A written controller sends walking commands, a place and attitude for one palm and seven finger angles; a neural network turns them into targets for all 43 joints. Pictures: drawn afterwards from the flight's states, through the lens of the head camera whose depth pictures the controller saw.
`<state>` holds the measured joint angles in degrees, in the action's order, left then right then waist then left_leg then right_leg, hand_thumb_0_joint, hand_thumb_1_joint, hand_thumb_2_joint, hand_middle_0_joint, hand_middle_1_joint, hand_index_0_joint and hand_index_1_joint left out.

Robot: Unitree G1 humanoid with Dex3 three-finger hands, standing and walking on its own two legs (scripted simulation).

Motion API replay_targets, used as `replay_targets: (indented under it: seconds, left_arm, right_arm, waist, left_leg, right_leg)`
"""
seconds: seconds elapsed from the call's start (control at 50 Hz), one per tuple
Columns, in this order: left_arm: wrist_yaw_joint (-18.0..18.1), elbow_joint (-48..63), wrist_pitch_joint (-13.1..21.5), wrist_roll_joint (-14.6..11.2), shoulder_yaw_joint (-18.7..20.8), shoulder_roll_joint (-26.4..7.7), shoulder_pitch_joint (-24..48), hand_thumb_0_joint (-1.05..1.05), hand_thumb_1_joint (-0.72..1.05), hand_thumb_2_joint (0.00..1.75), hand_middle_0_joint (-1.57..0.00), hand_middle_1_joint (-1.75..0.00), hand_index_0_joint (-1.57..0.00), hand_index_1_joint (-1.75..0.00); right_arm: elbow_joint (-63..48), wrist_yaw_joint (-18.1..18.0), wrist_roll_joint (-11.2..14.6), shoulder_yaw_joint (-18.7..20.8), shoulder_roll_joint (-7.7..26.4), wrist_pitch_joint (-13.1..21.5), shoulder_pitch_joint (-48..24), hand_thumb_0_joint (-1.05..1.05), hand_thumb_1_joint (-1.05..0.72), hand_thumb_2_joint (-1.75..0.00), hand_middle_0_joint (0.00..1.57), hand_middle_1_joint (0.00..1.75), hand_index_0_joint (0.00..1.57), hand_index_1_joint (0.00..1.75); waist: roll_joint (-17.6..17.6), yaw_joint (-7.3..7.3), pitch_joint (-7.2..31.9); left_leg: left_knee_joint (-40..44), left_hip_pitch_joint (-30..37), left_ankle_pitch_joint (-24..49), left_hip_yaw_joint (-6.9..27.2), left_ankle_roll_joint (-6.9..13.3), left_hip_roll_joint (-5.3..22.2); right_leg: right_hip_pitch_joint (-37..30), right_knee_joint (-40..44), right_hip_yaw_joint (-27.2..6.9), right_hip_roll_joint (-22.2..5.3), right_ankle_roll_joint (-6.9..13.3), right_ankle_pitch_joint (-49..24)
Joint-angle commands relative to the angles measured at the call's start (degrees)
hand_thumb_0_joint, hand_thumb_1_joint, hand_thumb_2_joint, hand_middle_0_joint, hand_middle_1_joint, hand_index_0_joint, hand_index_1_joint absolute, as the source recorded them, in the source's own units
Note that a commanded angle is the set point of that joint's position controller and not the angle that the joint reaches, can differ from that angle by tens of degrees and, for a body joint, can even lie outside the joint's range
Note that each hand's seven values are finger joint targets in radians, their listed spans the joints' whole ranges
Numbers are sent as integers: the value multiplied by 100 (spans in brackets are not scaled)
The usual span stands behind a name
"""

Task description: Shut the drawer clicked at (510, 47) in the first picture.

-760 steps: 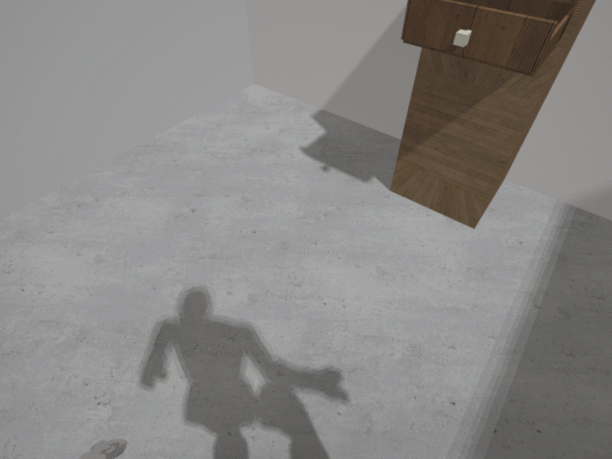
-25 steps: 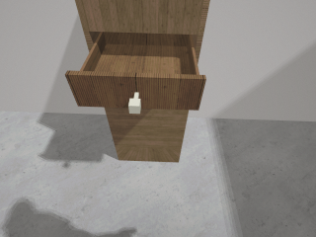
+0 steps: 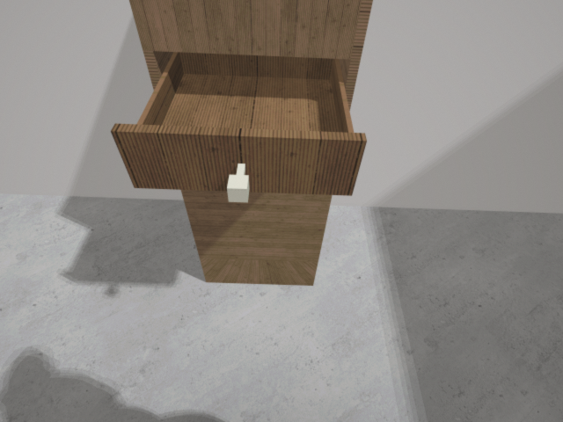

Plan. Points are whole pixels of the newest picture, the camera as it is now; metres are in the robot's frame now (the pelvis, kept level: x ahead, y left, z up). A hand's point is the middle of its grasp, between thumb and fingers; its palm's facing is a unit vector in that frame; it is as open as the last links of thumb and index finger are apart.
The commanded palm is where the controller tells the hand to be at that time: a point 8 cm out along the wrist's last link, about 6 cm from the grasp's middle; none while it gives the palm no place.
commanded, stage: look again from close up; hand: left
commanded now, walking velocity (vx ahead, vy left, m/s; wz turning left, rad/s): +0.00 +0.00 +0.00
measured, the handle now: (239, 181) +0.45 +0.10 +0.10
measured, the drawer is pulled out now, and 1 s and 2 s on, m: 0.26 0.26 0.26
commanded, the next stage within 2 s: raise the hand and make a fist in 0.34 s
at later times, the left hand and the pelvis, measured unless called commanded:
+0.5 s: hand out of the picture +0.02 +0.17 -0.17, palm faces +0.11 -0.97 -0.20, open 7.2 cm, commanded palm +0.11 +0.20 -0.06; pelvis +0.01 +0.00 +0.00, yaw +0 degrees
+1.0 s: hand (166, 400) +0.15 +0.15 +0.01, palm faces +0.23 -0.97 -0.07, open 5.2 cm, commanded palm +0.16 +0.18 +0.03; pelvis +0.00 -0.04 -0.06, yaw +4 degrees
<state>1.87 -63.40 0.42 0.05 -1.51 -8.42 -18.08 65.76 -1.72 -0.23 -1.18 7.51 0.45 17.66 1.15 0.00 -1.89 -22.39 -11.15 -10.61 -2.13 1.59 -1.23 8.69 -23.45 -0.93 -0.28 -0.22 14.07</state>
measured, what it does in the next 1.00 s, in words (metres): lowers itself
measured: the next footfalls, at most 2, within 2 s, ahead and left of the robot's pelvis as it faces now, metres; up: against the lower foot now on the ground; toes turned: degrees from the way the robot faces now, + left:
none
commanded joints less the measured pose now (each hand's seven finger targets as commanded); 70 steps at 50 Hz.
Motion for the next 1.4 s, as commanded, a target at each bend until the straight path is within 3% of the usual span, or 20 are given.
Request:
replay_targets:
  seconds: [0.0,0.4,0.42,0.44,0.46,0.48,0.5,0.52,0.6,0.66,0.72,0.78,0.86,0.96,1.02,1.1,1.18,1.3,1.36,1.38]
  left_arm:
    - [26,146,74,24,86,-466,-459,0,90,90,-20,-30,-20,-30]
    - [49,52,94,43,97,-337,-581,0,90,90,-20,-30,-20,-30]
    - [246,-62,256,174,140,-621,-728,0,90,90,-20,-30,-20,-30]
    - [218,9079,1345,-1093,466,-1586,3219,0,90,90,-22,-32,-22,-32]
    - [542,7837,979,-644,450,-1212,1301,0,90,90,-24,-34,-24,-34]
    - [850,7264,637,-594,330,-1036,981,0,90,90,-26,-37,-26,-37]
    - [858,5837,28,-688,-372,379,-695,0,90,90,-28,-39,-28,-39]
    - [742,7192,74,-895,-707,525,-11,0,90,90,-30,-41,-30,-41]
    - [481,7366,1007,-768,-821,448,-244,0,90,90,-38,-50,-38,-50]
    - [-296,6012,1863,-1017,-184,442,-2044,0,90,90,-44,-56,-44,-56]
    - [-1278,6000,2605,-1195,889,-463,-2555,0,90,90,-50,-62,-50,-62]
    - [-1165,7234,2239,-946,1237,-997,-2268,0,90,90,-56,-69,-56,-69]
    - [-589,9198,2358,-1026,905,-647,-894,0,90,90,-64,-78,-64,-78]
    - [-927,9731,3290,-1234,-158,-226,402,0,90,90,-74,-88,-74,-88]
    - [-1496,9023,2995,-1337,-338,-366,519,0,90,90,-80,-95,-80,-95]
    - [-1683,7741,1430,-1253,520,-1050,-348,0,90,90,-88,-104,-88,-104]
    - [-1009,8458,444,-1560,1441,-1233,-134,0,90,90,-96,-112,-96,-112]
    - [-411,10240,1203,-1401,917,-660,-495,0,90,90,-108,-125,-108,-125]
    - [-703,10160,1285,-1243,26,-250,-472,0,90,90,-114,-132,-114,-132]
    - [-804,10028,1158,-1230,-144,-185,-378,0,90,90,-116,-134,-116,-134]
  right_arm:
    - [-162,-29,16,107,580,135,265,0,-90,-90,20,30,20,30]
    - [-96,-71,14,101,481,167,262,0,-90,-90,20,30,20,30]
    - [-563,32,32,119,751,211,-286,0,-90,-90,20,30,20,30]
    - [-2690,-195,224,333,1797,974,-23,0,-90,-90,20,30,20,30]
    - [-2342,-366,234,78,1135,1541,-561,0,-90,-90,20,30,20,30]
    - [-1986,-399,294,211,1078,1763,-525,0,-90,-90,20,30,20,30]
    - [-1973,-325,355,244,891,1711,-322,0,-90,-90,20,30,20,30]
    - [-2504,-313,433,255,1116,1764,-336,0,-90,-90,20,30,20,30]
    - [-3055,-312,180,330,1364,2106,-544,0,-90,-90,20,30,20,30]
    - [-3393,-86,51,497,1335,1950,-869,0,-90,-90,20,30,20,30]
    - [-4003,194,24,632,1414,1535,-1251,0,-90,-90,20,30,20,30]
    - [-4535,199,64,588,1260,1074,-1398,0,-90,-90,20,30,20,30]
    - [-4882,137,56,471,1001,932,-933,0,-90,-90,20,30,20,30]
    - [-4515,-38,110,296,1189,1286,-730,0,-90,-90,20,30,20,30]
    - [-4425,-187,214,267,1298,1430,-737,0,-90,-90,20,30,20,30]
    - [-4508,-268,314,228,1332,1188,-845,0,-90,-90,20,30,20,30]
    - [-4702,-338,297,103,1055,950,-1326,0,-90,-90,20,30,20,30]
    - [-4618,-76,199,125,1008,1393,-892,0,-90,-90,20,30,20,30]
    - [-4506,11,222,148,1118,1596,-754,0,-90,-90,20,30,20,30]
    - [-4508,-2,238,166,1169,1633,-768,0,-90,-90,20,30,20,30]
  waist:
    - [-65,51,-147]
    - [-90,49,-266]
    - [-213,159,-453]
    - [-1299,-675,2497]
    - [-1939,-107,2494]
    - [-1494,-222,2073]
    - [-822,-247,1056]
    - [-584,-277,525]
    - [717,-459,212]
    - [1990,117,98]
    - [1285,454,506]
    - [-370,727,1156]
    - [-1007,234,1840]
    - [-535,-582,1372]
    - [80,-681,1042]
    - [631,-50,1178]
    - [713,448,1479]
    - [31,309,1673]
    - [-486,12,1249]
    - [-157,-72,981]
  left_leg:
    - [468,45,240,679,50,638]
    - [356,186,688,624,72,641]
    - [-817,-335,1119,495,-120,641]
    - [-185,1549,1202,288,0,113]
    - [-121,1619,1736,152,8,362]
    - [-115,960,955,265,-115,402]
    - [-28,216,283,389,-68,412]
    - [-103,-183,-160,521,-39,381]
    - [-871,-695,-576,575,20,135]
    - [-1493,-1716,-397,425,-153,129]
    - [-2000,-2103,-90,103,-251,-80]
    - [-2080,-1913,301,-157,-137,-133]
    - [-2370,-1354,559,7,-2,18]
    - [-2800,-1434,-228,369,87,136]
    - [-2771,-1693,-756,467,102,143]
    - [-2344,-2000,-850,328,79,62]
    - [-1930,-1705,-430,310,0,25]
    - [-1641,-841,740,167,24,80]
    - [-1627,-588,673,209,55,140]
    - [-1622,-664,469,259,89,150]
  right_leg:
    - [318,453,-431,-490,206,-244]
    - [322,451,-419,-492,184,-585]
    - [424,445,-502,-736,141,-2040]
    - [15,-217,101,-187,161,-1681]
    - [139,-547,279,6,276,-734]
    - [442,-532,408,2,179,-215]
    - [753,-508,567,-27,153,-28]
    - [806,-510,626,-52,138,-4]
    - [1788,-655,631,53,78,622]
    - [2283,-1210,716,103,74,693]
    - [1781,-1775,436,-43,154,-524]
    - [1364,-2150,266,-71,240,-1142]
    - [1710,-2114,161,23,188,-1195]
    - [2751,-1924,63,95,37,-234]
    - [2619,-1457,-273,-17,-56,385]
    - [1654,-912,-697,-311,-197,783]
    - [670,-903,-602,-431,-229,-81]
    - [724,-1425,209,-129,-142,-2257]
    - [1264,-1329,350,-46,-76,-1576]
    - [1383,-1196,297,-37,-108,-1323]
